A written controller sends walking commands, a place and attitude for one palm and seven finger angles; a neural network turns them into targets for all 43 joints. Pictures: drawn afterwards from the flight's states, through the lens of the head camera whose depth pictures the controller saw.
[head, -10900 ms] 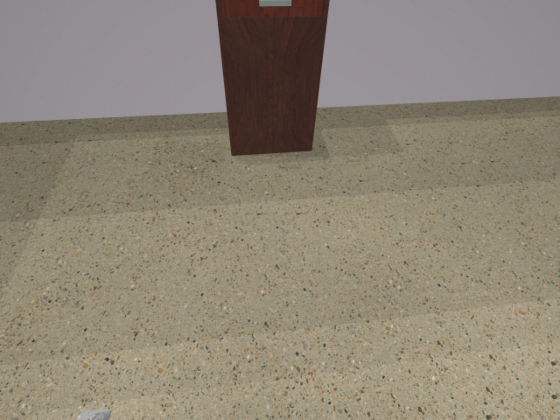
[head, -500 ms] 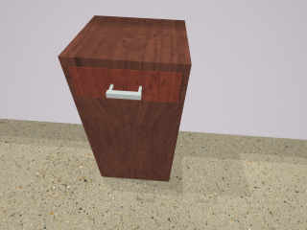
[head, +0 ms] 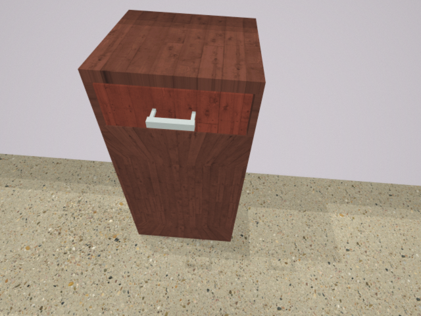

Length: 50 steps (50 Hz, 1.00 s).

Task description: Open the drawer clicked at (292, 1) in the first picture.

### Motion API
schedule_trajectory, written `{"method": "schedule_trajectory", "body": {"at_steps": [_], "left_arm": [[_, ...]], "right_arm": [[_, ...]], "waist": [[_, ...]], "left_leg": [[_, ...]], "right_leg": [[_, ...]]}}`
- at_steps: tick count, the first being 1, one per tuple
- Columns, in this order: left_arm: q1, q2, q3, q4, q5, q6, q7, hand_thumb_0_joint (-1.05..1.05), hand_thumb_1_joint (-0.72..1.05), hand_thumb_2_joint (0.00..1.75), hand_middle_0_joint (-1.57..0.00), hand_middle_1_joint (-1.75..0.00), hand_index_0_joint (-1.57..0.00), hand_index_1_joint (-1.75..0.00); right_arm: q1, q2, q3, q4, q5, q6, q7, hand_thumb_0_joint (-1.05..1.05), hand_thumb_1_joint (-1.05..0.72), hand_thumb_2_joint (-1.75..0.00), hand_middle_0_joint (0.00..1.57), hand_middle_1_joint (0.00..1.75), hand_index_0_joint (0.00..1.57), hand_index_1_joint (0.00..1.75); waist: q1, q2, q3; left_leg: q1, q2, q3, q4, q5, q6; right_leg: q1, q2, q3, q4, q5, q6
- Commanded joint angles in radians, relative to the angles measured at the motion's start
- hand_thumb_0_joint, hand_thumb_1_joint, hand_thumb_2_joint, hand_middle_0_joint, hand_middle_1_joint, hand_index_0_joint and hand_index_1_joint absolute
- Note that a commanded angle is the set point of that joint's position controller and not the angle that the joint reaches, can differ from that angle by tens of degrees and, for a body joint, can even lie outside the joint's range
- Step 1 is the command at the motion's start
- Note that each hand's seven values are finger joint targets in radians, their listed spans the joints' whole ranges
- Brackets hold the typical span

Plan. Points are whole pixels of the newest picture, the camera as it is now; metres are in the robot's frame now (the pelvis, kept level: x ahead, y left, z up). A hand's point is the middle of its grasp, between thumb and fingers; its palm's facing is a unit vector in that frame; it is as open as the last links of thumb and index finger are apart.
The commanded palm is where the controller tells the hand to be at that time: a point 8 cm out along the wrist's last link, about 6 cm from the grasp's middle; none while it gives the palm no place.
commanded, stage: look again from close up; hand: left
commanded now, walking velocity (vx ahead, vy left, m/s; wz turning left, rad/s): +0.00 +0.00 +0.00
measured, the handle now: (172, 118) +0.59 +0.14 +0.03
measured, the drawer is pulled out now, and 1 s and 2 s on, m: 0.00 0.00 0.00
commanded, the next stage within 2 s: shuffle to correct the standing spot in 0.34 s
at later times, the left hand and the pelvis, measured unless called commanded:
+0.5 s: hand out of the picture +0.00 +0.14 -0.18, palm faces +0.04 -0.99 -0.15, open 7.3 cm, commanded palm none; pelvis +0.01 -0.02 +0.00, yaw +0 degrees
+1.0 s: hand out of the picture +0.03 +0.10 -0.18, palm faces +0.06 -0.99 -0.13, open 7.3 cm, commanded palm none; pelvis +0.06 -0.04 +0.00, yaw +0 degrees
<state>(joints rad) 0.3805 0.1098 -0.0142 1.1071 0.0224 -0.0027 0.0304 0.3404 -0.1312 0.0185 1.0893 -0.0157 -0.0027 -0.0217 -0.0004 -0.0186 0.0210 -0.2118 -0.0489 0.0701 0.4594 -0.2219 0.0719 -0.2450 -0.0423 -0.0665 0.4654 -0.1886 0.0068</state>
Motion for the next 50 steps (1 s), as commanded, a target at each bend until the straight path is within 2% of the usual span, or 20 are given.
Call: {"method": "schedule_trajectory", "body": {"at_steps": [1, 10, 14, 20, 22, 25, 27, 31, 33, 35, 37, 38, 39, 40, 41, 42, 44, 45, 49, 50], "left_arm": [[0.047, 0.074, 0.011, -0.028, -0.004, -0.023, 0.006, 0.00, 0.90, 0.90, -0.20, -0.30, -0.20, -0.30], [0.037, 0.068, 0.016, -0.027, -0.004, -0.023, 0.009, 0.00, 0.90, 0.90, -0.20, -0.30, -0.20, -0.30], [0.032, 0.065, 0.016, -0.026, -0.006, -0.021, 0.008, 0.00, 0.90, 0.90, -0.20, -0.30, -0.20, -0.30], [0.031, 0.070, 0.017, -0.031, -0.007, -0.025, 0.009, 0.00, 0.90, 0.90, -0.20, -0.30, -0.20, -0.30], [0.029, 0.071, 0.018, -0.033, -0.008, -0.025, 0.008, 0.00, 0.90, 0.90, -0.20, -0.30, -0.20, -0.30], [0.038, 0.074, 0.025, -0.035, 0.001, -0.018, 0.002, 0.00, 0.90, 0.90, -0.20, -0.30, -0.20, -0.30], [0.042, 0.071, 0.030, -0.044, 0.004, -0.014, -0.005, 0.00, 0.90, 0.90, -0.20, -0.30, -0.20, -0.30], [0.071, 0.060, 0.039, -0.054, 0.009, -0.018, -0.016, 0.00, 0.90, 0.90, -0.20, -0.30, -0.20, -0.30], [0.091, 0.056, 0.041, -0.052, 0.008, -0.024, -0.019, 0.00, 0.90, 0.90, -0.20, -0.30, -0.20, -0.30], [0.109, 0.059, 0.043, -0.048, 0.006, -0.030, -0.017, 0.00, 0.90, 0.90, -0.20, -0.30, -0.20, -0.30], [0.132, 0.066, 0.042, -0.030, 0.001, -0.038, -0.008, 0.00, 0.90, 0.90, -0.20, -0.30, -0.20, -0.30], [0.138, 0.077, 0.044, -0.019, -0.003, -0.041, -0.004, 0.00, 0.90, 0.90, -0.20, -0.30, -0.20, -0.30], [0.134, 0.082, 0.042, -0.015, -0.008, -0.044, 0.000, 0.00, 0.90, 0.90, -0.20, -0.30, -0.20, -0.30], [0.109, 0.078, 0.038, -0.016, -0.009, -0.043, 0.003, 0.00, 0.90, 0.90, -0.20, -0.30, -0.20, -0.30], [0.095, 0.067, 0.032, -0.018, -0.011, -0.043, 0.005, 0.00, 0.90, 0.90, -0.20, -0.30, -0.20, -0.30], [0.095, 0.064, 0.028, -0.020, -0.013, -0.044, 0.009, 0.00, 0.90, 0.90, -0.20, -0.30, -0.20, -0.30], [0.091, 0.078, 0.030, -0.024, -0.015, -0.040, 0.016, 0.00, 0.90, 0.90, -0.20, -0.30, -0.20, -0.30], [0.082, 0.084, 0.031, -0.029, -0.013, -0.036, 0.019, 0.00, 0.90, 0.90, -0.20, -0.30, -0.20, -0.30], [0.056, 0.096, 0.041, -0.058, -0.010, -0.023, 0.024, 0.00, 0.90, 0.90, -0.20, -0.30, -0.20, -0.30], [0.043, 0.096, 0.041, -0.068, -0.009, -0.020, 0.025, 0.00, 0.90, 0.90, -0.20, -0.30, -0.20, -0.30]], "right_arm": [[0.052, -0.088, -0.018, -0.027, 0.003, -0.026, -0.008, 0.00, -0.90, -0.90, 0.20, 0.30, 0.20, 0.30], [0.053, -0.070, -0.018, -0.011, 0.003, -0.030, -0.010, 0.00, -0.90, -0.90, 0.20, 0.30, 0.20, 0.30], [0.051, -0.066, -0.016, -0.004, 0.001, -0.027, -0.011, 0.00, -0.90, -0.90, 0.20, 0.30, 0.20, 0.30], [0.055, -0.060, -0.016, 0.004, 0.003, -0.029, -0.011, 0.00, -0.90, -0.90, 0.20, 0.30, 0.20, 0.30], [0.053, -0.060, -0.015, 0.006, 0.003, -0.029, -0.011, 0.00, -0.90, -0.90, 0.20, 0.30, 0.20, 0.30], [0.066, -0.073, -0.023, 0.011, -0.005, -0.021, -0.009, 0.00, -0.90, -0.90, 0.20, 0.30, 0.20, 0.30], [0.064, -0.086, -0.030, 0.006, -0.010, -0.017, -0.008, 0.00, -0.90, -0.90, 0.20, 0.30, 0.20, 0.30], [0.061, -0.094, -0.042, -0.010, -0.010, -0.023, -0.008, 0.00, -0.90, -0.90, 0.20, 0.30, 0.20, 0.30], [0.065, -0.087, -0.042, -0.015, -0.009, -0.031, -0.009, 0.00, -0.90, -0.90, 0.20, 0.30, 0.20, 0.30], [0.067, -0.071, -0.039, -0.020, -0.006, -0.035, -0.009, 0.00, -0.90, -0.90, 0.20, 0.30, 0.20, 0.30], [0.070, -0.039, -0.024, -0.019, -0.002, -0.043, -0.014, 0.00, -0.90, -0.90, 0.20, 0.30, 0.20, 0.30], [0.077, -0.021, -0.017, -0.011, -0.001, -0.044, -0.016, 0.00, -0.90, -0.90, 0.20, 0.30, 0.20, 0.30], [0.084, -0.014, -0.013, -0.004, 0.001, -0.042, -0.019, 0.00, -0.90, -0.90, 0.20, 0.30, 0.20, 0.30], [0.095, -0.009, -0.011, 0.007, 0.004, -0.039, -0.022, 0.00, -0.90, -0.90, 0.20, 0.30, 0.20, 0.30], [0.098, -0.015, -0.009, 0.018, 0.005, -0.041, -0.026, 0.00, -0.90, -0.90, 0.20, 0.30, 0.20, 0.30], [0.094, -0.022, -0.011, 0.025, 0.007, -0.043, -0.031, 0.00, -0.90, -0.90, 0.20, 0.30, 0.20, 0.30], [0.084, -0.040, -0.017, 0.020, 0.013, -0.038, -0.038, 0.00, -0.90, -0.90, 0.20, 0.30, 0.20, 0.30], [0.078, -0.041, -0.022, 0.015, 0.015, -0.034, -0.039, 0.00, -0.90, -0.90, 0.20, 0.30, 0.20, 0.30], [0.049, -0.055, -0.034, -0.005, 0.012, -0.019, -0.036, 0.00, -0.90, -0.90, 0.20, 0.30, 0.20, 0.30], [0.049, -0.057, -0.035, -0.007, 0.011, -0.017, -0.035, 0.00, -0.90, -0.90, 0.20, 0.30, 0.20, 0.30]], "waist": [[0.000, 0.023, 0.068], [0.003, 0.013, 0.071], [0.005, 0.024, 0.090], [0.005, -0.002, 0.060], [0.004, 0.011, 0.068], [0.001, -0.002, 0.093], [0.002, 0.034, 0.123], [0.012, 0.059, 0.149], [0.014, 0.057, 0.141], [0.017, 0.019, 0.136], [0.018, -0.058, 0.099], [0.012, -0.076, 0.069], [0.002, -0.069, 0.040], [-0.010, -0.038, 0.041], [-0.010, 0.008, 0.038], [-0.002, 0.034, 0.014], [0.002, 0.038, -0.025], [0.001, 0.032, -0.017], [0.005, -0.006, -0.029], [0.003, -0.003, -0.030]], "left_leg": [[-0.111, 0.147, -0.156, -0.161, -0.111, -0.014], [-0.102, 0.146, -0.141, -0.148, -0.057, -0.020], [-0.113, 0.146, -0.145, -0.158, -0.080, -0.021], [-0.078, 0.142, -0.127, -0.133, -0.007, -0.023], [-0.081, 0.140, -0.126, -0.133, -0.017, -0.026], [-0.105, 0.150, -0.148, -0.149, -0.236, -0.013], [-0.144, 0.169, -0.178, -0.177, -0.352, 0.003], [-0.186, 0.199, -0.218, -0.190, -0.398, 0.031], [-0.182, 0.190, -0.201, -0.159, -0.345, 0.033], [-0.187, 0.164, -0.163, -0.096, -0.255, 0.023], [-0.171, 0.105, -0.061, 0.025, -0.053, -0.010], [-0.152, 0.086, -0.032, 0.064, -0.020, -0.027], [-0.109, 0.090, -0.028, 0.065, 0.001, -0.037], [-0.066, 0.103, -0.041, 0.032, 0.068, -0.042], [-0.029, 0.124, -0.063, -0.001, 0.195, -0.042], [-0.001, 0.138, -0.072, 0.000, 0.330, -0.040], [0.037, 0.149, -0.075, 0.007, 0.426, -0.042], [0.041, 0.151, -0.075, 0.004, 0.448, -0.042], [0.028, 0.152, -0.076, 0.007, 0.368, -0.046], [0.031, 0.155, -0.081, 0.001, 0.384, -0.044]], "right_leg": [[0.036, -0.068, 0.092, -0.073, -0.017, -0.047], [0.049, -0.068, 0.091, -0.075, 0.004, -0.047], [0.044, -0.066, 0.092, -0.082, -0.009, -0.048], [0.061, -0.073, 0.097, -0.090, 0.022, -0.050], [0.054, -0.073, 0.100, -0.096, 0.007, -0.050], [0.012, -0.051, 0.092, -0.080, -0.194, -0.058], [-0.019, -0.035, 0.077, -0.055, -0.265, -0.060], [-0.016, -0.017, 0.063, -0.006, -0.241, -0.071], [-0.003, -0.025, 0.078, -0.005, -0.212, -0.080], [0.018, -0.043, 0.117, -0.033, -0.182, -0.090], [0.085, -0.098, 0.176, -0.067, 0.015, -0.103], [0.114, -0.131, 0.197, -0.072, 0.158, -0.112], [0.117, -0.150, 0.190, -0.067, 0.286, -0.116], [0.100, -0.135, 0.155, -0.039, 0.391, -0.108], [0.098, -0.108, 0.115, -0.007, 0.494, -0.086], [0.117, -0.098, 0.101, -0.001, 0.561, -0.066], [0.145, -0.103, 0.097, 0.009, 0.601, -0.055], [0.138, -0.102, 0.097, 0.017, 0.606, -0.052], [0.128, -0.118, 0.108, 0.022, 0.558, -0.059], [0.121, -0.115, 0.106, 0.029, 0.523, -0.063]]}}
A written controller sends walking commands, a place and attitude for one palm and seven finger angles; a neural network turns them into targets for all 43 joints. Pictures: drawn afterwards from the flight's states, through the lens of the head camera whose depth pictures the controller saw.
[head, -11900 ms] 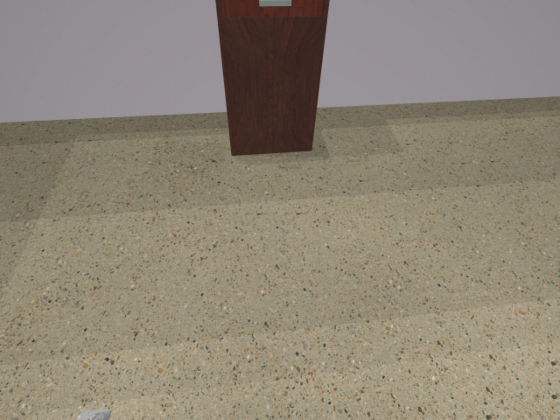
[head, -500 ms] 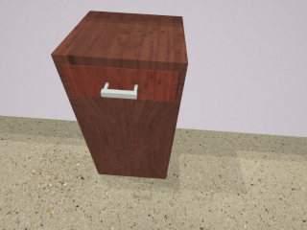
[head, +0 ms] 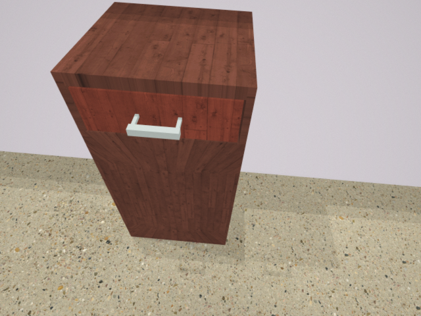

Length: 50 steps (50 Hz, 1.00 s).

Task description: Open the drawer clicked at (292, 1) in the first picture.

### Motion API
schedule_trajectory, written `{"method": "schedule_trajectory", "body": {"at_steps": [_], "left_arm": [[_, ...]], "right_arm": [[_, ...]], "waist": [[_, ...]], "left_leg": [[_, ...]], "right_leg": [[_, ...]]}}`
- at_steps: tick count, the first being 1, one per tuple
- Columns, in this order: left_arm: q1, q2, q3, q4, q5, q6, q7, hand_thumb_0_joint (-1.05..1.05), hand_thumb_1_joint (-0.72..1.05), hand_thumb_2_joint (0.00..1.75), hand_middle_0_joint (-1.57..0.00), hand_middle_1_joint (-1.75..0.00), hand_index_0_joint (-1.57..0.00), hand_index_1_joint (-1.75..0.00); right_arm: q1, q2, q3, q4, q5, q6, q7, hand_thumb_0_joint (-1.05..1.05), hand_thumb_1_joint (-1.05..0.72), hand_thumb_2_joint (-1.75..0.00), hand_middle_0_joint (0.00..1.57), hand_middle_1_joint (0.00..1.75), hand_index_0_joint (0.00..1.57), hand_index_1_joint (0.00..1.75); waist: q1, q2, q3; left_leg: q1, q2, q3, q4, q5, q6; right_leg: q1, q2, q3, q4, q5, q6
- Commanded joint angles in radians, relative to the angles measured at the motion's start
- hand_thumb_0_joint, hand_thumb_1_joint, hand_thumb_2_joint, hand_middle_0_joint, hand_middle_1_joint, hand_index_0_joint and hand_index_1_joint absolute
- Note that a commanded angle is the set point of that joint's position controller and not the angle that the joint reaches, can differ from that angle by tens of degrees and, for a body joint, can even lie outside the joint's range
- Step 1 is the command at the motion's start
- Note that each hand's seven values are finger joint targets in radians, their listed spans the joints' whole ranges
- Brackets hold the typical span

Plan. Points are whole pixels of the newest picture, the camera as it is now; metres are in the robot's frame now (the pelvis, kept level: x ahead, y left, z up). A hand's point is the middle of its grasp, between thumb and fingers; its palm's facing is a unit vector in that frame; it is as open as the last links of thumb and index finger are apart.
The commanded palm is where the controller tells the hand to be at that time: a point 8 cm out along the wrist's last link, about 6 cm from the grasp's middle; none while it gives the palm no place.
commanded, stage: come to a stop and stand still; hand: left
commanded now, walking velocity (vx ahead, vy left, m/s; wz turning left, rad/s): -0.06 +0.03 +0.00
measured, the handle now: (155, 125) +0.53 +0.18 +0.03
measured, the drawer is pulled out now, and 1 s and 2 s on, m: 0.00 0.00 0.00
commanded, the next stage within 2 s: look again from close up in 0.88 s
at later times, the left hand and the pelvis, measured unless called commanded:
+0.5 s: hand out of the picture +0.02 +0.22 -0.16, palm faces +0.03 -0.97 -0.24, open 7.4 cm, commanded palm none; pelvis -0.05 +0.03 +0.00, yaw +0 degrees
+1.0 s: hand out of the picture -0.12 +0.20 -0.18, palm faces +0.04 -0.99 -0.15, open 7.4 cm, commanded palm none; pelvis -0.07 +0.05 +0.00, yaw +0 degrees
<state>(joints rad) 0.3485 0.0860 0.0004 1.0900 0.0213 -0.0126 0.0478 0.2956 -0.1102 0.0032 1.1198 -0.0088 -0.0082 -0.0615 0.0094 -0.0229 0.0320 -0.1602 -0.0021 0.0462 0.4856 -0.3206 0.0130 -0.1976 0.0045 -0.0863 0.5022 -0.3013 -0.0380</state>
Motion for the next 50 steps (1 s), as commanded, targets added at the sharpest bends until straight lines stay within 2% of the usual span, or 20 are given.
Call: {"method": "schedule_trajectory", "body": {"at_steps": [1, 4, 5, 6, 7, 8, 9, 10, 11, 13, 15, 16, 18, 22, 24, 25, 32, 37, 42, 50], "left_arm": [[0.065, 0.123, 0.026, -0.049, -0.010, -0.007, 0.007, 0.00, 0.90, 0.90, -0.20, -0.30, -0.20, -0.30], [0.045, 0.121, 0.024, -0.055, -0.009, -0.004, 0.002, 0.00, 0.90, 0.90, -0.20, -0.30, -0.20, -0.30], [0.014, 0.281, 0.011, -0.127, 0.010, -0.008, 0.001, 0.00, 0.90, 0.90, -0.20, -0.30, -0.20, -0.30], [0.011, 0.193, 0.025, -0.135, 0.003, -0.005, 0.007, 0.00, 0.90, 0.90, -0.20, -0.30, -0.20, -0.30], [0.011, 0.202, 0.022, -0.149, -0.001, -0.005, 0.007, 0.00, 0.90, 0.90, -0.20, -0.30, -0.20, -0.30], [0.018, 0.203, 0.028, -0.164, -0.002, -0.007, 0.006, 0.00, 0.90, 0.90, -0.20, -0.30, -0.20, -0.30], [0.014, 0.215, 0.033, -0.175, -0.001, -0.006, 0.005, 0.00, 0.90, 0.90, -0.20, -0.30, -0.20, -0.30], [0.006, 0.218, 0.028, -0.187, -0.001, -0.007, 0.005, 0.00, 0.90, 0.90, -0.20, -0.30, -0.20, -0.30], [-0.012, 0.227, 0.035, -0.198, 0.000, -0.005, 0.005, 0.00, 0.90, 0.90, -0.20, -0.30, -0.20, -0.30], [-0.047, 0.237, 0.037, -0.217, -0.002, 0.001, 0.003, 0.00, 0.90, 0.90, -0.20, -0.30, -0.20, -0.30], [-0.052, 0.224, 0.031, -0.228, -0.003, 0.008, 0.000, 0.00, 0.90, 0.90, -0.20, -0.30, -0.20, -0.30], [-0.050, 0.224, 0.029, -0.228, -0.005, 0.011, -0.001, 0.00, 0.90, 0.90, -0.20, -0.30, -0.20, -0.30], [-0.039, 0.221, 0.025, -0.220, -0.007, 0.012, -0.004, 0.00, 0.90, 0.90, -0.20, -0.30, -0.20, -0.30], [-0.040, 0.219, 0.021, -0.212, -0.006, 0.013, -0.008, 0.00, 0.90, 0.90, -0.20, -0.30, -0.20, -0.30], [-0.039, 0.218, 0.020, -0.205, -0.005, 0.011, -0.009, 0.00, 0.90, 0.90, -0.20, -0.30, -0.20, -0.30], [-0.037, 0.215, 0.018, -0.203, -0.003, 0.011, -0.009, 0.00, 0.90, 0.90, -0.20, -0.30, -0.20, -0.30], [0.009, 0.185, 0.013, -0.157, 0.001, 0.009, -0.009, 0.00, 0.90, 0.90, -0.20, -0.30, -0.20, -0.30], [0.053, 0.159, 0.009, -0.115, 0.004, 0.007, -0.009, 0.00, 0.90, 0.90, -0.20, -0.30, -0.20, -0.30], [0.089, 0.131, 0.006, -0.072, 0.004, 0.001, -0.005, 0.00, 0.90, 0.90, -0.20, -0.30, -0.20, -0.30], [0.117, 0.107, 0.005, -0.027, 0.004, -0.004, 0.000, 0.00, 0.90, 0.90, -0.20, -0.30, -0.20, -0.30]], "right_arm": [[0.081, -0.081, -0.019, -0.039, 0.004, -0.009, 0.006, 0.00, -0.90, -0.90, 0.20, 0.30, 0.20, 0.30], [0.054, -0.081, -0.018, -0.048, 0.001, -0.007, 0.013, 0.00, -0.90, -0.90, 0.20, 0.30, 0.20, 0.30], [0.013, -0.201, -0.034, -0.154, 0.002, 0.000, 0.028, 0.00, -0.90, -0.90, 0.20, 0.30, 0.20, 0.30], [0.003, -0.180, -0.034, -0.184, -0.011, -0.017, 0.024, 0.00, -0.90, -0.90, 0.20, 0.30, 0.20, 0.30], [0.023, -0.148, -0.033, -0.190, -0.011, -0.013, 0.022, 0.00, -0.90, -0.90, 0.20, 0.30, 0.20, 0.30], [0.038, -0.137, -0.034, -0.201, -0.011, -0.010, 0.020, 0.00, -0.90, -0.90, 0.20, 0.30, 0.20, 0.30], [0.046, -0.134, -0.037, -0.211, -0.010, -0.005, 0.020, 0.00, -0.90, -0.90, 0.20, 0.30, 0.20, 0.30], [0.049, -0.126, -0.031, -0.221, -0.014, 0.000, 0.026, 0.00, -0.90, -0.90, 0.20, 0.30, 0.20, 0.30], [0.056, -0.129, -0.036, -0.224, -0.013, 0.003, 0.028, 0.00, -0.90, -0.90, 0.20, 0.30, 0.20, 0.30], [0.048, -0.144, -0.037, -0.224, -0.011, 0.002, 0.030, 0.00, -0.90, -0.90, 0.20, 0.30, 0.20, 0.30], [0.034, -0.158, -0.032, -0.224, -0.015, -0.004, 0.035, 0.00, -0.90, -0.90, 0.20, 0.30, 0.20, 0.30], [0.025, -0.173, -0.031, -0.226, -0.015, -0.005, 0.035, 0.00, -0.90, -0.90, 0.20, 0.30, 0.20, 0.30], [-0.003, -0.193, -0.031, -0.231, -0.015, -0.006, 0.037, 0.00, -0.90, -0.90, 0.20, 0.30, 0.20, 0.30], [-0.003, -0.197, -0.028, -0.223, -0.017, -0.002, 0.044, 0.00, -0.90, -0.90, 0.20, 0.30, 0.20, 0.30], [-0.004, -0.197, -0.029, -0.216, -0.016, -0.001, 0.046, 0.00, -0.90, -0.90, 0.20, 0.30, 0.20, 0.30], [0.001, -0.200, -0.027, -0.210, -0.016, -0.002, 0.048, 0.00, -0.90, -0.90, 0.20, 0.30, 0.20, 0.30], [0.010, -0.192, -0.030, -0.170, -0.012, 0.003, 0.049, 0.00, -0.90, -0.90, 0.20, 0.30, 0.20, 0.30], [0.025, -0.182, -0.030, -0.137, -0.008, 0.003, 0.046, 0.00, -0.90, -0.90, 0.20, 0.30, 0.20, 0.30], [0.046, -0.160, -0.029, -0.101, -0.003, 0.002, 0.042, 0.00, -0.90, -0.90, 0.20, 0.30, 0.20, 0.30], [0.070, -0.135, -0.028, -0.060, 0.001, 0.000, 0.039, 0.00, -0.90, -0.90, 0.20, 0.30, 0.20, 0.30]], "waist": [[-0.002, 0.015, -0.036], [0.000, 0.014, -0.025], [-0.027, -0.017, 0.105], [-0.013, 0.058, 0.003], [-0.022, 0.096, -0.092], [-0.023, 0.055, -0.133], [-0.026, -0.009, -0.133], [-0.028, -0.086, -0.105], [-0.034, -0.114, -0.070], [-0.037, -0.042, -0.005], [-0.021, 0.049, 0.032], [-0.013, 0.066, 0.047], [0.002, 0.061, 0.060], [-0.001, 0.050, 0.060], [-0.002, 0.029, 0.062], [-0.002, 0.044, 0.053], [-0.001, 0.046, 0.067], [-0.002, 0.060, 0.067], [-0.004, 0.031, 0.060], [-0.008, 0.027, 0.064]], "left_leg": [[-0.021, 0.109, -0.058, -0.026, 0.467, 0.017], [-0.041, 0.104, -0.067, -0.052, 0.352, 0.019], [-0.077, 0.067, -0.102, -0.083, 0.251, -0.008], [-0.090, 0.097, -0.097, -0.007, 0.226, 0.014], [-0.067, 0.078, -0.099, 0.029, 0.245, 0.024], [-0.077, 0.065, -0.085, 0.060, 0.198, 0.024], [-0.103, 0.043, -0.067, 0.081, 0.134, 0.019], [-0.123, 0.028, -0.050, 0.086, 0.080, 0.020], [-0.133, 0.024, -0.050, 0.084, 0.060, 0.019], [-0.112, 0.043, -0.062, 0.041, 0.113, 0.023], [-0.123, 0.083, -0.106, -0.015, 0.195, 0.041], [-0.160, 0.104, -0.132, -0.045, 0.195, 0.048], [-0.204, 0.113, -0.149, -0.087, 0.121, 0.051], [-0.221, 0.107, -0.151, -0.146, -0.031, 0.045], [-0.221, 0.105, -0.152, -0.163, -0.060, 0.044], [-0.217, 0.110, -0.156, -0.176, -0.072, 0.044], [-0.235, 0.116, -0.169, -0.230, -0.167, 0.045], [-0.237, 0.120, -0.174, -0.249, -0.190, 0.048], [-0.203, 0.116, -0.162, -0.235, -0.145, 0.047], [-0.185, 0.113, -0.152, -0.225, -0.111, 0.043]], "right_leg": [[0.065, -0.158, 0.129, -0.014, 0.588, -0.017], [0.052, -0.151, 0.134, -0.051, 0.441, -0.019], [-0.028, -0.107, 0.134, -0.076, 0.243, -0.002], [-0.026, -0.136, 0.143, -0.038, 0.156, -0.008], [0.017, -0.152, 0.166, -0.029, 0.248, -0.032], [0.042, -0.176, 0.186, -0.035, 0.297, -0.045], [0.053, -0.201, 0.211, -0.049, 0.332, -0.057], [0.050, -0.216, 0.226, -0.062, 0.359, -0.067], [0.024, -0.223, 0.221, -0.074, 0.326, -0.070], [-0.051, -0.193, 0.190, -0.077, 0.224, -0.060], [-0.070, -0.129, 0.138, -0.041, 0.151, -0.030], [-0.052, -0.105, 0.115, -0.032, 0.122, -0.014], [-0.023, -0.093, 0.101, -0.045, 0.083, 0.002], [-0.011, -0.096, 0.105, -0.072, 0.041, 0.007], [-0.008, -0.099, 0.107, -0.086, 0.038, 0.011], [-0.002, -0.097, 0.101, -0.085, 0.038, 0.012], [-0.002, -0.092, 0.094, -0.105, 0.018, 0.026], [0.007, -0.089, 0.087, -0.106, 0.033, 0.031], [-0.001, -0.098, 0.093, -0.122, 0.057, 0.029], [-0.010, -0.104, 0.099, -0.133, 0.067, 0.029]]}}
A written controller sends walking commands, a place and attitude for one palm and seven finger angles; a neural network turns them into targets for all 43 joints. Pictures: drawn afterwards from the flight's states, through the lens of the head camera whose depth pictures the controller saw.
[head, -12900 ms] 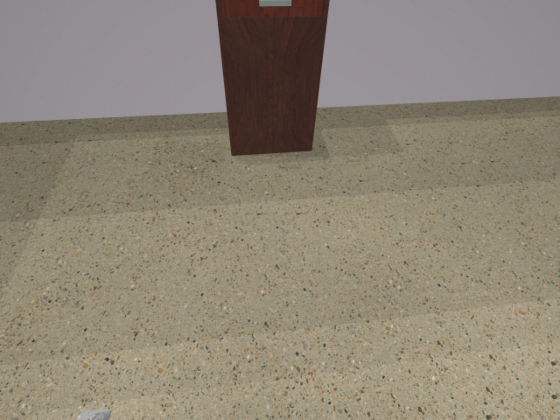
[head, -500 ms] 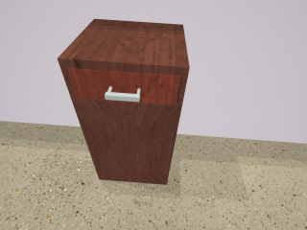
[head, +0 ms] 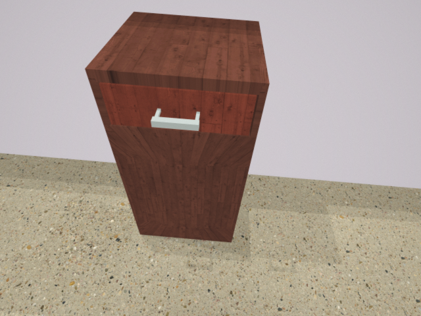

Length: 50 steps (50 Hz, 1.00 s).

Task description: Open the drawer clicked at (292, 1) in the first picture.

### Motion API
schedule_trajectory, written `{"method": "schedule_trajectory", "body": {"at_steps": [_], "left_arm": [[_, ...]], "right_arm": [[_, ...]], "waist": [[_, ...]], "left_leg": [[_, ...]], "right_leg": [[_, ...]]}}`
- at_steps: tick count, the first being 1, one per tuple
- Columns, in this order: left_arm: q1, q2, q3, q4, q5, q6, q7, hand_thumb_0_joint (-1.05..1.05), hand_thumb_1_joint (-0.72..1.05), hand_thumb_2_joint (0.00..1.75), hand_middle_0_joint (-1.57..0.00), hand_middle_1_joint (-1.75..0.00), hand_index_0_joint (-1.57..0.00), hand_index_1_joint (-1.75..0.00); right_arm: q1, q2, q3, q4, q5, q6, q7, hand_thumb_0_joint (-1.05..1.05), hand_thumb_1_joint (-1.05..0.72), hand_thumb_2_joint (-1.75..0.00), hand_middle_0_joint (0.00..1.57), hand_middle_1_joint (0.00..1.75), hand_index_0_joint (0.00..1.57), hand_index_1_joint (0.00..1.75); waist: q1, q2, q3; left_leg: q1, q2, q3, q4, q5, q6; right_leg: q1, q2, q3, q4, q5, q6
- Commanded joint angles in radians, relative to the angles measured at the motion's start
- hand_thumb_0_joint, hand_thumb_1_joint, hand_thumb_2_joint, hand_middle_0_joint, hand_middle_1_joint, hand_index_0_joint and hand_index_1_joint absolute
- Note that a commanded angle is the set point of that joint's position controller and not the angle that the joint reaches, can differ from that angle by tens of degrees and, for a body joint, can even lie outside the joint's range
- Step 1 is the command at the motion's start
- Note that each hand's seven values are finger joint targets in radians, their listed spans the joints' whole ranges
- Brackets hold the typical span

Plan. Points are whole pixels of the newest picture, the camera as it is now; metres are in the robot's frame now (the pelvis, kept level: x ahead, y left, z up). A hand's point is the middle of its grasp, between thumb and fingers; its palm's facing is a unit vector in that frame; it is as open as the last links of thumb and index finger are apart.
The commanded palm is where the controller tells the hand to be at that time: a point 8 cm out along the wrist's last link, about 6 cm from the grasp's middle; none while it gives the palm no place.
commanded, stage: look again from close up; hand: left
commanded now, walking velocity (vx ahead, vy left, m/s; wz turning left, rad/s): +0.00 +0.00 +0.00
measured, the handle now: (176, 118) +0.60 +0.14 +0.03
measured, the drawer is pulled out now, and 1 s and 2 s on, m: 0.00 0.00 0.00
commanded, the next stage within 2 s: raise the hand with hooked fingers in 0.44 s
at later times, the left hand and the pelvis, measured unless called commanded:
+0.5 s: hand out of the picture +0.00 +0.14 -0.18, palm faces +0.04 -0.99 -0.14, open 7.3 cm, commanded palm none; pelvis +0.01 -0.01 +0.00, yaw +0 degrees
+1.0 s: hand (136, 288) +0.18 +0.15 -0.05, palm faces -0.05 -0.24 -0.97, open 8.7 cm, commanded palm +0.17 +0.19 +0.01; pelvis +0.03 -0.04 -0.03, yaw -2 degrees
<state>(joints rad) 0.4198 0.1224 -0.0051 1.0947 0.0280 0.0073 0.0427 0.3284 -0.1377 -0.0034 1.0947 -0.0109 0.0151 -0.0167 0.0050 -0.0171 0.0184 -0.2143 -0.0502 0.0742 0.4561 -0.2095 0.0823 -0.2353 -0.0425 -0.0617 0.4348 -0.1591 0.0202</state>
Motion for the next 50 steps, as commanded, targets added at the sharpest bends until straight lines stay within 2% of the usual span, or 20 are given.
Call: {"method": "schedule_trajectory", "body": {"at_steps": [1, 19, 26, 27, 28, 29, 30, 31, 32, 33, 34, 35, 36, 38, 40, 42, 45, 47, 49, 50], "left_arm": [[0.047, 0.064, 0.010, -0.029, -0.003, -0.025, 0.006, 0.00, 0.90, 0.90, -0.20, -0.30, -0.20, -0.30], [0.028, 0.053, 0.014, -0.027, -0.007, -0.030, 0.009, 0.00, 0.90, 0.90, -0.20, -0.30, -0.20, -0.30], [0.014, 0.054, 0.013, -0.025, -0.008, -0.028, 0.010, 0.00, 0.90, 0.90, -0.20, -0.30, -0.20, -0.30], [0.033, 0.120, 0.005, 0.004, 0.002, -0.035, 0.039, 0.00, 0.90, 0.90, -0.20, -0.30, -0.20, -0.30], [-0.763, 0.351, -0.060, -1.594, 0.089, -0.210, 0.047, 0.00, 0.88, 0.89, -0.20, -0.32, -0.20, -0.32], [-0.341, 0.333, 0.004, -1.329, 0.118, -0.129, 0.144, 0.00, 0.85, 0.88, -0.20, -0.33, -0.20, -0.33], [-0.044, 0.162, -0.087, -1.200, 0.124, 0.029, 0.198, 0.00, 0.83, 0.87, -0.21, -0.34, -0.21, -0.34], [0.006, 0.024, -0.199, -1.147, 0.146, 0.075, 0.200, 0.00, 0.81, 0.86, -0.21, -0.36, -0.21, -0.36], [-0.072, 0.058, -0.226, -1.279, 0.205, 0.064, 0.212, 0.00, 0.78, 0.85, -0.21, -0.37, -0.21, -0.37], [-0.057, 0.129, -0.200, -1.283, 0.314, 0.055, 0.239, 0.00, 0.76, 0.84, -0.21, -0.39, -0.21, -0.39], [-0.014, 0.143, -0.213, -1.287, 0.414, 0.052, 0.260, 0.00, 0.74, 0.83, -0.21, -0.40, -0.21, -0.40], [-0.030, 0.189, -0.180, -1.259, 0.514, 0.039, 0.288, 0.00, 0.71, 0.82, -0.21, -0.42, -0.21, -0.42], [0.018, 0.177, -0.180, -1.215, 0.619, 0.033, 0.318, 0.00, 0.69, 0.81, -0.22, -0.43, -0.22, -0.43], [0.259, 0.112, -0.199, -1.089, 0.778, 0.017, 0.352, 0.00, 0.64, 0.79, -0.22, -0.47, -0.22, -0.47], [0.368, 0.149, -0.134, -1.081, 0.878, -0.010, 0.356, 0.00, 0.60, 0.77, -0.22, -0.50, -0.22, -0.50], [0.301, 0.219, -0.060, -1.163, 0.944, -0.042, 0.369, 0.00, 0.55, 0.75, -0.22, -0.53, -0.22, -0.53], [0.200, 0.327, 0.053, -1.281, 1.025, -0.074, 0.424, 0.00, 0.48, 0.72, -0.23, -0.57, -0.23, -0.57], [0.110, 0.328, 0.048, -1.338, 1.051, -0.079, 0.460, 0.00, 0.43, 0.70, -0.23, -0.60, -0.23, -0.60], [-0.013, 0.363, 0.060, -1.394, 1.078, -0.087, 0.483, 0.00, 0.39, 0.68, -0.24, -0.63, -0.24, -0.63], [-0.111, 0.398, 0.076, -1.440, 1.092, -0.091, 0.488, 0.00, 0.36, 0.67, -0.24, -0.64, -0.24, -0.64]], "right_arm": [[0.040, -0.101, -0.021, -0.031, 0.002, -0.024, -0.007, 0.00, -0.90, -0.90, 0.20, 0.30, 0.20, 0.30], [0.052, -0.071, -0.015, -0.007, 0.001, -0.032, -0.009, 0.00, -0.90, -0.90, 0.20, 0.30, 0.20, 0.30], [0.052, -0.071, -0.012, 0.003, 0.001, -0.033, -0.010, 0.00, -0.90, -0.90, 0.20, 0.30, 0.20, 0.30], [-0.066, -0.109, -0.002, -0.086, 0.007, -0.048, -0.003, 0.00, -0.90, -0.90, 0.20, 0.30, 0.20, 0.30], [-0.051, -0.272, 0.017, -0.484, 0.069, -0.192, -0.046, 0.00, -0.90, -0.90, 0.20, 0.30, 0.20, 0.30], [-0.159, -0.224, 0.020, -0.405, 0.069, -0.308, -0.091, 0.00, -0.90, -0.90, 0.20, 0.30, 0.20, 0.30], [-0.140, -0.162, -0.001, -0.408, 0.082, -0.353, -0.087, 0.00, -0.90, -0.90, 0.20, 0.30, 0.20, 0.30], [-0.100, -0.153, -0.001, -0.370, 0.101, -0.371, -0.088, 0.00, -0.90, -0.90, 0.20, 0.30, 0.20, 0.30], [-0.128, -0.189, -0.014, -0.437, 0.092, -0.399, -0.079, 0.00, -0.90, -0.90, 0.20, 0.30, 0.20, 0.30], [-0.137, -0.224, -0.015, -0.449, 0.061, -0.404, -0.071, 0.00, -0.90, -0.90, 0.20, 0.30, 0.20, 0.30], [-0.146, -0.236, -0.011, -0.489, 0.032, -0.396, -0.061, 0.00, -0.90, -0.90, 0.20, 0.30, 0.20, 0.30], [-0.159, -0.251, -0.027, -0.534, 0.013, -0.378, -0.046, 0.00, -0.90, -0.90, 0.20, 0.30, 0.20, 0.30], [-0.185, -0.242, -0.041, -0.579, -0.009, -0.344, -0.031, 0.00, -0.90, -0.90, 0.20, 0.30, 0.20, 0.30], [-0.247, -0.244, -0.059, -0.655, -0.035, -0.250, 0.011, 0.00, -0.90, -0.90, 0.20, 0.30, 0.20, 0.30], [-0.305, -0.246, -0.063, -0.715, -0.033, -0.136, 0.054, 0.00, -0.90, -0.90, 0.20, 0.30, 0.20, 0.30], [-0.357, -0.226, -0.052, -0.760, -0.028, -0.042, 0.074, 0.00, -0.90, -0.90, 0.20, 0.30, 0.20, 0.30], [-0.382, -0.201, -0.042, -0.782, -0.037, 0.030, 0.084, 0.00, -0.90, -0.90, 0.20, 0.30, 0.20, 0.30], [-0.368, -0.184, -0.039, -0.789, -0.044, 0.049, 0.082, 0.00, -0.90, -0.90, 0.20, 0.30, 0.20, 0.30], [-0.360, -0.185, -0.040, -0.779, -0.054, 0.052, 0.079, 0.00, -0.90, -0.90, 0.20, 0.30, 0.20, 0.30], [-0.352, -0.186, -0.043, -0.760, -0.067, 0.055, 0.077, 0.00, -0.90, -0.90, 0.20, 0.30, 0.20, 0.30]], "waist": [[-0.003, 0.017, 0.082], [0.000, 0.007, 0.079], [0.000, 0.032, 0.077], [0.037, -0.020, 0.128], [-0.106, 0.319, -0.420], [0.015, 0.397, -0.343], [0.000, 0.307, -0.141], [-0.020, 0.217, -0.045], [-0.025, 0.170, 0.032], [-0.039, 0.078, -0.008], [-0.040, 0.014, -0.003], [-0.043, -0.015, -0.016], [-0.034, -0.141, -0.037], [0.030, -0.261, 0.029], [0.093, -0.232, -0.003], [0.124, -0.207, -0.060], [0.162, -0.042, -0.141], [0.148, 0.059, -0.222], [0.115, 0.078, -0.292], [0.091, 0.047, -0.306]], "left_leg": [[-0.132, 0.161, -0.181, -0.196, -0.217, -0.026], [-0.108, 0.151, -0.156, -0.176, -0.112, -0.033], [-0.092, 0.156, -0.154, -0.183, -0.089, -0.037], [-0.131, 0.154, -0.092, -0.003, -0.005, -0.070], [0.188, 0.087, -0.126, -0.138, -0.022, -0.056], [0.156, 0.144, -0.195, -0.191, -0.117, -0.114], [-0.024, 0.142, -0.235, -0.263, -0.286, -0.148], [-0.049, 0.101, -0.172, -0.188, -0.251, -0.101], [-0.109, 0.088, -0.173, -0.132, -0.258, -0.083], [-0.135, 0.090, -0.199, -0.086, -0.293, -0.078], [-0.170, 0.076, -0.218, -0.040, -0.282, -0.065], [-0.212, 0.063, -0.235, -0.004, -0.314, -0.064], [-0.226, 0.047, -0.205, 0.033, -0.316, -0.063], [-0.281, 0.019, -0.130, 0.095, -0.240, -0.064], [-0.300, 0.002, -0.088, 0.118, -0.156, -0.066], [-0.304, 0.001, -0.065, 0.126, -0.082, -0.070], [-0.263, -0.009, -0.063, 0.161, 0.001, -0.071], [-0.210, -0.009, -0.067, 0.195, 0.049, -0.066], [-0.165, -0.012, -0.081, 0.250, 0.077, -0.059], [-0.139, -0.015, -0.101, 0.276, 0.073, -0.055]], "right_leg": [[0.025, -0.057, 0.075, -0.065, -0.071, -0.030], [0.042, -0.069, 0.086, -0.072, -0.015, -0.035], [0.052, -0.069, 0.078, -0.073, 0.005, -0.033], [-0.004, -0.092, 0.087, -0.043, 0.088, -0.045], [0.072, 0.041, 0.084, 0.096, -0.028, -0.055], [-0.057, 0.041, 0.007, 0.221, -0.178, -0.071], [-0.172, 0.055, -0.018, 0.282, -0.246, -0.051], [-0.199, 0.054, -0.009, 0.247, -0.193, -0.047], [-0.215, 0.052, -0.005, 0.206, -0.191, -0.049], [-0.227, 0.060, 0.013, 0.168, -0.201, -0.055], [-0.252, 0.065, 0.046, 0.155, -0.223, -0.067], [-0.259, 0.062, 0.093, 0.143, -0.284, -0.068], [-0.284, 0.069, 0.114, 0.117, -0.381, -0.073], [-0.318, 0.081, 0.133, 0.088, -0.454, -0.091], [-0.250, 0.077, 0.190, 0.085, -0.383, -0.109], [-0.192, 0.072, 0.193, 0.145, -0.249, -0.116], [-0.165, 0.082, 0.235, 0.202, -0.108, -0.125], [-0.191, 0.089, 0.269, 0.227, -0.037, -0.132], [-0.240, 0.087, 0.323, 0.233, -0.008, -0.127], [-0.274, 0.081, 0.347, 0.221, -0.041, -0.121]]}}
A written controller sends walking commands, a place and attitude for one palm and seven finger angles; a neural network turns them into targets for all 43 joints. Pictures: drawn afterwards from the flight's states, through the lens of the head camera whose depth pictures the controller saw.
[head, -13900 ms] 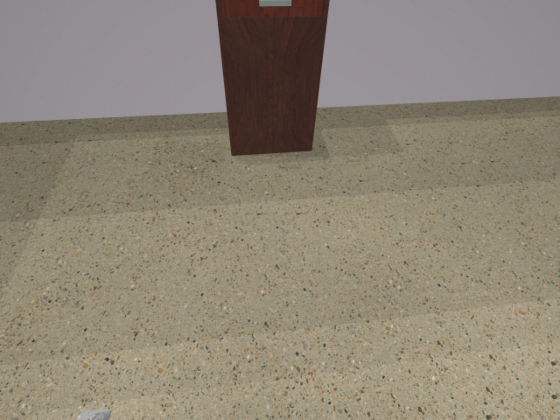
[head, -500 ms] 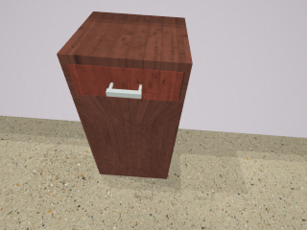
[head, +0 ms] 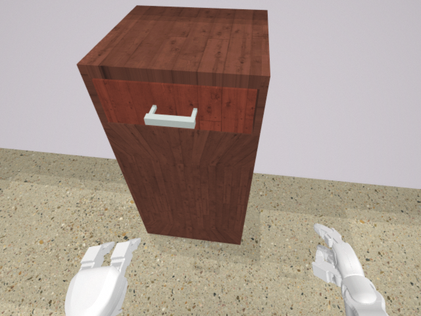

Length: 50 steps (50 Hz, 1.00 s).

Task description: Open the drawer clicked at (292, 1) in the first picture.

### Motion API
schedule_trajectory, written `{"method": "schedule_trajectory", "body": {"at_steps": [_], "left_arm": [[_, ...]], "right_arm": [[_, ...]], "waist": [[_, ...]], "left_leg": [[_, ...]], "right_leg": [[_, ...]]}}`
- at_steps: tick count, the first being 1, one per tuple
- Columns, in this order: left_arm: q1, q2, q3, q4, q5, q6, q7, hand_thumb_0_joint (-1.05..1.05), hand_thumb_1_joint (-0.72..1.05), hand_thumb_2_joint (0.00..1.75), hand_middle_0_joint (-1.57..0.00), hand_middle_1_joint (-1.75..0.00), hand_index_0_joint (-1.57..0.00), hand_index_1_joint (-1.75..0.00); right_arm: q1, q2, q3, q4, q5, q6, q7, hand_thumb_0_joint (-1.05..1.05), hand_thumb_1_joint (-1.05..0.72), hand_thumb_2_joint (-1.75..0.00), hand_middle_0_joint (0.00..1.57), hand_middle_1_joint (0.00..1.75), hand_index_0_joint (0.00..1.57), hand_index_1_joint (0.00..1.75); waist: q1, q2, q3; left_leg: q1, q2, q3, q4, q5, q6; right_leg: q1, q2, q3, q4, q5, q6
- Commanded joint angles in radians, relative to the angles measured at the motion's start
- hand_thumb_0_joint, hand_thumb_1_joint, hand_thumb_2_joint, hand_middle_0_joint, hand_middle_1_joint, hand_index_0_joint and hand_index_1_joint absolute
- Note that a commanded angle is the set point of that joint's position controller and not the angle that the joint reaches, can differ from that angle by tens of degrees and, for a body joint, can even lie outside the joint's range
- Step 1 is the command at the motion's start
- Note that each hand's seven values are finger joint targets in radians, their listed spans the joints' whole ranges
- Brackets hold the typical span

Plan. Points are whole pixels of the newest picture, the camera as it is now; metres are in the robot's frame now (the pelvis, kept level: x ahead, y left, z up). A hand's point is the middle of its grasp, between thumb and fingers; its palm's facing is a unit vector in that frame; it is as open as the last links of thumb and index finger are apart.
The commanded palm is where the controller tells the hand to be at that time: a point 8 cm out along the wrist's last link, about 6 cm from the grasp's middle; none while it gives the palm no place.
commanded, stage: raise the hand with hooked fingers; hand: left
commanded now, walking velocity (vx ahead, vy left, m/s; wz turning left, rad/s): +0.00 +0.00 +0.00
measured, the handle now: (172, 115) +0.56 +0.20 +0.06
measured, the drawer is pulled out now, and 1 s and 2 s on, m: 0.00 0.00 0.00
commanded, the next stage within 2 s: move the hooked fingers above the handle in 1.44 s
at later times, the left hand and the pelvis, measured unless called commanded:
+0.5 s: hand (99, 217) +0.25 +0.24 +0.07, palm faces +0.07 -0.07 -1.00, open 11.7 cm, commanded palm +0.22 +0.24 +0.14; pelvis +0.03 -0.01 +0.02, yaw +2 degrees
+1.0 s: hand (75, 155) +0.31 +0.29 +0.16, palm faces +0.09 -0.04 -1.00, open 13.8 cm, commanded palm +0.28 +0.29 +0.23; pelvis +0.02 +0.03 +0.03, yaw +4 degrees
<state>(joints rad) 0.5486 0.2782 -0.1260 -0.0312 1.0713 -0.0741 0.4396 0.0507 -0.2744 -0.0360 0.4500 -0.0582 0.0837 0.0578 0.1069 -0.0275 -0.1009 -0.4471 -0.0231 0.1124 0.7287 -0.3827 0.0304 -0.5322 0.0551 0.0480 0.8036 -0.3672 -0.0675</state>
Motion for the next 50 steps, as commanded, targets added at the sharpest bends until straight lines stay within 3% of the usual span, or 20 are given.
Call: {"method": "schedule_trajectory", "body": {"at_steps": [1, 3, 5, 6, 9, 13, 15, 17, 20, 23, 27, 30, 34, 39, 50], "left_arm": [[-0.260, 0.236, 0.188, -0.320, 0.047, -0.013, 0.091, 0.00, 0.34, 0.66, -0.24, -0.66, -0.24, -0.66], [-0.312, 0.245, 0.181, -0.331, 0.020, -0.026, 0.067, 0.00, 0.29, 0.64, -0.24, -0.69, -0.24, -0.69], [-0.354, 0.205, 0.138, -0.313, -0.034, -0.025, 0.022, 0.00, 0.25, 0.62, -0.25, -0.72, -0.25, -0.72], [-0.357, 0.203, 0.125, -0.299, -0.053, -0.024, -0.002, 0.00, 0.22, 0.61, -0.25, -0.74, -0.25, -0.74], [-0.265, 0.226, 0.145, -0.274, -0.084, 0.014, -0.070, 0.00, 0.15, 0.58, -0.25, -0.78, -0.25, -0.78], [-0.185, 0.288, 0.209, -0.251, -0.098, 0.042, -0.119, 0.00, 0.06, 0.54, -0.26, -0.84, -0.26, -0.84], [-0.198, 0.330, 0.250, -0.273, -0.086, 0.044, -0.124, 0.00, 0.01, 0.52, -0.26, -0.87, -0.26, -0.87], [-0.215, 0.332, 0.256, -0.304, -0.090, 0.042, -0.120, 0.00, -0.03, 0.50, -0.27, -0.90, -0.27, -0.90], [-0.271, 0.349, 0.289, -0.357, -0.112, 0.036, -0.115, 0.00, -0.10, 0.47, -0.27, -0.94, -0.27, -0.94], [-0.298, 0.318, 0.265, -0.343, -0.131, 0.036, -0.123, 0.00, -0.17, 0.44, -0.28, -0.99, -0.28, -0.99], [-0.398, 0.324, 0.233, -0.339, -0.141, 0.062, -0.162, 0.00, -0.27, 0.40, -0.28, -1.05, -0.28, -1.05], [-0.481, 0.364, 0.239, -0.319, -0.142, 0.089, -0.204, 0.00, -0.34, 0.37, -0.29, -1.10, -0.29, -1.10], [-0.599, 0.403, 0.238, -0.313, -0.139, 0.107, -0.255, 0.00, -0.43, 0.33, -0.29, -1.15, -0.29, -1.15], [-0.751, 0.424, 0.224, -0.240, -0.159, 0.133, -0.334, 0.00, -0.50, 0.30, -0.30, -1.20, -0.30, -1.20], [-1.041, 0.508, 0.234, -0.176, -0.188, 0.115, -0.492, 0.00, -0.50, 0.30, -0.30, -1.20, -0.30, -1.20]], "right_arm": [[-0.084, -0.053, -0.012, -0.120, -0.024, -0.015, -0.002, 0.00, -0.90, -0.90, 0.20, 0.30, 0.20, 0.30], [-0.089, -0.058, -0.007, -0.113, -0.032, -0.015, -0.010, 0.00, -0.90, -0.90, 0.20, 0.30, 0.20, 0.30], [-0.098, -0.055, -0.004, -0.093, -0.028, -0.015, -0.020, 0.00, -0.90, -0.90, 0.20, 0.30, 0.20, 0.30], [-0.094, -0.058, -0.004, -0.081, -0.025, -0.016, -0.025, 0.00, -0.90, -0.90, 0.20, 0.30, 0.20, 0.30], [-0.089, -0.054, 0.006, -0.075, -0.012, -0.005, -0.032, 0.00, -0.90, -0.90, 0.20, 0.30, 0.20, 0.30], [-0.090, -0.051, 0.030, -0.060, 0.006, -0.006, -0.042, 0.00, -0.90, -0.90, 0.20, 0.30, 0.20, 0.30], [-0.100, -0.057, 0.035, -0.053, 0.008, -0.005, -0.044, 0.00, -0.90, -0.90, 0.20, 0.30, 0.20, 0.30], [-0.097, -0.052, 0.033, -0.053, 0.011, -0.005, -0.047, 0.00, -0.90, -0.90, 0.20, 0.30, 0.20, 0.30], [-0.099, -0.062, 0.016, -0.044, 0.012, -0.006, -0.054, 0.00, -0.90, -0.90, 0.20, 0.30, 0.20, 0.30], [-0.084, -0.060, -0.002, -0.024, 0.023, -0.007, -0.055, 0.00, -0.90, -0.90, 0.20, 0.30, 0.20, 0.30], [-0.087, -0.068, -0.011, -0.015, 0.035, -0.001, -0.059, 0.00, -0.90, -0.90, 0.20, 0.30, 0.20, 0.30], [-0.096, -0.072, -0.009, -0.016, 0.049, 0.007, -0.065, 0.00, -0.90, -0.90, 0.20, 0.30, 0.20, 0.30], [-0.098, -0.068, 0.001, -0.008, 0.054, 0.024, -0.068, 0.00, -0.90, -0.90, 0.20, 0.30, 0.20, 0.30], [-0.100, -0.068, 0.015, -0.004, 0.067, 0.042, -0.071, 0.00, -0.90, -0.90, 0.20, 0.30, 0.20, 0.30], [-0.083, -0.079, 0.034, -0.002, 0.077, 0.046, -0.070, 0.00, -0.90, -0.90, 0.20, 0.30, 0.20, 0.30]], "waist": [[-0.021, 0.074, -0.171], [-0.050, 0.074, -0.158], [-0.085, 0.032, -0.125], [-0.087, 0.035, -0.119], [-0.049, -0.017, -0.164], [-0.002, -0.050, -0.152], [0.011, -0.004, -0.160], [0.013, 0.019, -0.176], [0.007, 0.000, -0.218], [-0.006, -0.010, -0.198], [-0.014, 0.005, -0.175], [-0.011, -0.002, -0.150], [-0.010, 0.068, -0.139], [-0.020, 0.063, -0.088], [-0.034, 0.094, -0.119]], "left_leg": [[0.105, -0.045, -0.133, 0.021, 0.232, 0.005], [0.118, -0.053, -0.129, 0.050, 0.215, 0.015], [0.103, -0.056, -0.142, 0.044, 0.204, 0.027], [0.082, -0.052, -0.137, 0.024, 0.197, 0.029], [0.040, -0.045, -0.127, -0.034, 0.238, 0.023], [0.005, -0.037, -0.120, -0.106, 0.266, 0.008], [0.021, -0.033, -0.117, -0.124, 0.295, 0.004], [0.034, -0.032, -0.117, -0.140, 0.314, 0.002], [0.065, -0.034, -0.122, -0.150, 0.335, 0.008], [0.087, -0.035, -0.119, -0.168, 0.349, 0.010], [0.128, -0.034, -0.113, -0.197, 0.345, 0.012], [0.163, -0.029, -0.111, -0.223, 0.343, 0.017], [0.219, -0.023, -0.113, -0.260, 0.413, 0.011], [0.248, -0.012, -0.113, -0.307, 0.404, 0.005], [0.318, 0.006, -0.145, -0.354, 0.464, -0.006]], "right_leg": [[0.006, -0.022, 0.234, -0.162, 0.152, -0.029], [-0.009, -0.033, 0.234, -0.186, 0.155, -0.021], [0.023, -0.037, 0.219, -0.212, 0.196, -0.002], [0.062, -0.040, 0.196, -0.209, 0.232, 0.006], [0.218, -0.051, 0.171, -0.204, 0.413, 0.028], [0.350, -0.065, 0.161, -0.206, 0.543, 0.042], [0.383, -0.068, 0.169, -0.210, 0.595, 0.040], [0.403, -0.075, 0.152, -0.207, 0.609, 0.040], [0.435, -0.078, 0.152, -0.218, 0.648, 0.045], [0.409, -0.078, 0.114, -0.225, 0.614, 0.043], [0.389, -0.074, 0.085, -0.254, 0.510, 0.038], [0.386, -0.065, 0.072, -0.290, 0.431, 0.035], [0.405, -0.060, 0.031, -0.303, 0.433, 0.025], [0.412, -0.050, -0.003, -0.347, 0.367, 0.025], [0.446, -0.041, -0.040, -0.392, 0.341, 0.018]]}}
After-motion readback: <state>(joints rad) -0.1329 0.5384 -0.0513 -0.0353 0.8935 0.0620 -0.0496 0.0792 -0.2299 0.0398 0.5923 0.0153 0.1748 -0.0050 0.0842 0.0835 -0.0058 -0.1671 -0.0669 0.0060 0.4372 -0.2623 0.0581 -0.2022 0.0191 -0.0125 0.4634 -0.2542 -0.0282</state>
